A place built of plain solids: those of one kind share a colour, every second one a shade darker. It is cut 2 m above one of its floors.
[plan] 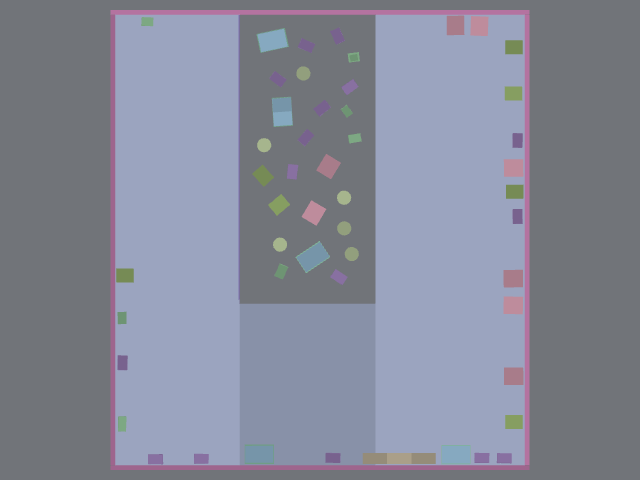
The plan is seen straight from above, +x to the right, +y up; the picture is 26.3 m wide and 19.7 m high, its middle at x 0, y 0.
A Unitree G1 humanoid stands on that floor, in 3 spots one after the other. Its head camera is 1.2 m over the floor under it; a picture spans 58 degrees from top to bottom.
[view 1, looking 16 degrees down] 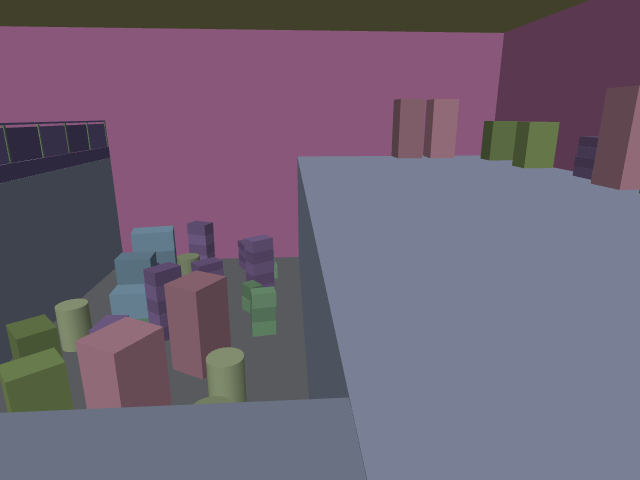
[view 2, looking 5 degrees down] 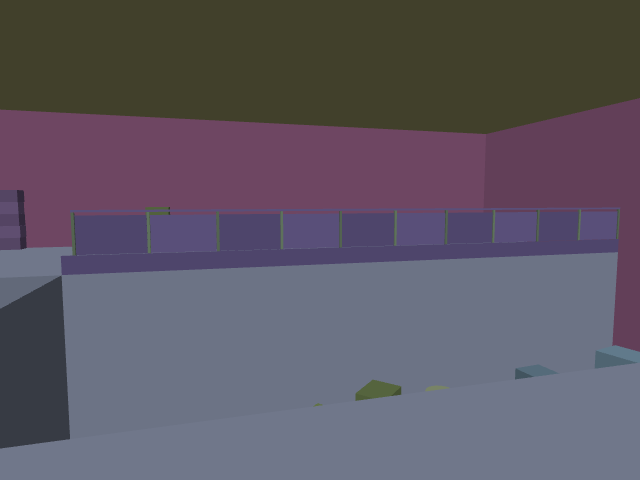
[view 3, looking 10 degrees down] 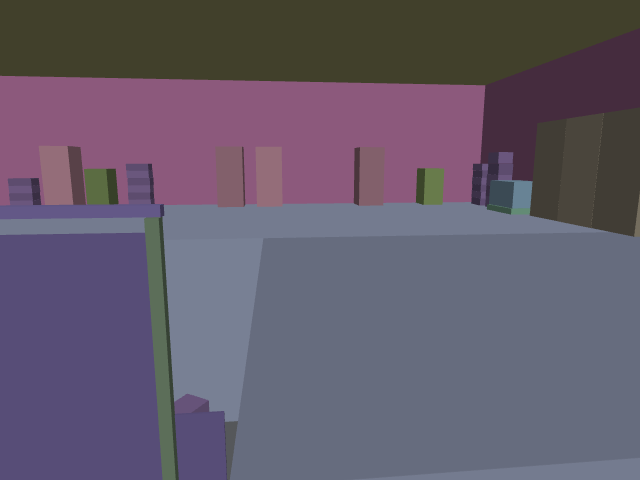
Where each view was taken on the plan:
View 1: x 2.03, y -4.26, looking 86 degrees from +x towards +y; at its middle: floor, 4.35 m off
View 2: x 4.65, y -0.47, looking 164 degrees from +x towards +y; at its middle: guard_rail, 8.33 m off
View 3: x -4.76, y -2.81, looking -6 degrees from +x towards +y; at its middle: floor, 6.91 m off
